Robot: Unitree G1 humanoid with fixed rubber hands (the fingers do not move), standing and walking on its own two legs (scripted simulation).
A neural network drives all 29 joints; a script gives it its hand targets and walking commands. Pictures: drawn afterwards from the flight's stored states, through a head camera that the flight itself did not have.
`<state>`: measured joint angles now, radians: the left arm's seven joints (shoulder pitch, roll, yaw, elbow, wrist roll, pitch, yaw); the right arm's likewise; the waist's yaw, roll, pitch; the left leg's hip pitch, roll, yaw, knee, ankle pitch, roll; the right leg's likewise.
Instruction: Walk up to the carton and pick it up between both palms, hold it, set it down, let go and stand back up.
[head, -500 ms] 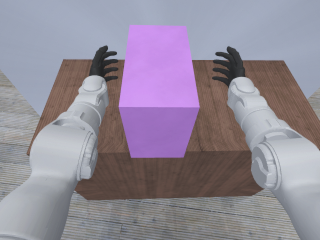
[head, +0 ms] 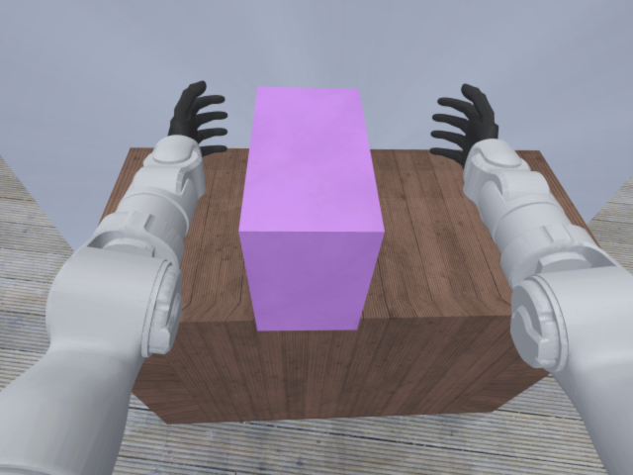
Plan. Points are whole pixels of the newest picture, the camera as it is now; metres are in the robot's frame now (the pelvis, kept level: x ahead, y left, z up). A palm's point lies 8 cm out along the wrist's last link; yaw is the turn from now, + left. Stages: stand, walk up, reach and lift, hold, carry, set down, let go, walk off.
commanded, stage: set down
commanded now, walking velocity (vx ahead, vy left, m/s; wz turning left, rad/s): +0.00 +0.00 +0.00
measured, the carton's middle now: (308, 210) +0.52 +0.02 +0.01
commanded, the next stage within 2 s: none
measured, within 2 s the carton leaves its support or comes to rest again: neither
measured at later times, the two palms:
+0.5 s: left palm (184, 183) +0.46 +0.17 +0.13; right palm (480, 181) +0.44 -0.19 +0.15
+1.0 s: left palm (185, 242) +0.40 +0.17 +0.09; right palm (474, 242) +0.38 -0.18 +0.10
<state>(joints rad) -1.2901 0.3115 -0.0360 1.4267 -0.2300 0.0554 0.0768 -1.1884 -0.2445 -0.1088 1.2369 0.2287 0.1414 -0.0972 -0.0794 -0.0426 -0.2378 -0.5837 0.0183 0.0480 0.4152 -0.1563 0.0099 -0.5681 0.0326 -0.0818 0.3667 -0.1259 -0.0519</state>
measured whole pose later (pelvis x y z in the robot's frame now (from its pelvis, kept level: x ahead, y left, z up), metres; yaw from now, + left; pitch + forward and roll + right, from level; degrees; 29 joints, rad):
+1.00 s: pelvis +0.00 +0.01 +0.01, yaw -1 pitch +7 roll -1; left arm -0.72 0.17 0.08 0.95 -0.09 0.02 0.07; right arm -0.68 -0.17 -0.04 0.92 0.24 0.01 -0.13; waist -0.03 -0.04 -0.11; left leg -0.35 0.01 0.04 0.41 -0.18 0.02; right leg -0.34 0.03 -0.05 0.36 -0.14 -0.04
